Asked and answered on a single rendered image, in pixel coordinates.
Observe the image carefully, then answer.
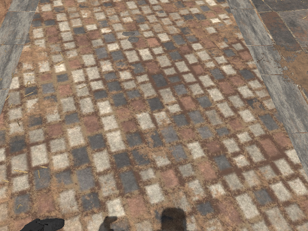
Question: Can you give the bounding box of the left robot hand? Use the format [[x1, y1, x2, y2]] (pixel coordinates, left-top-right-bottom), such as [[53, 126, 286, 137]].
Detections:
[[20, 218, 64, 231]]

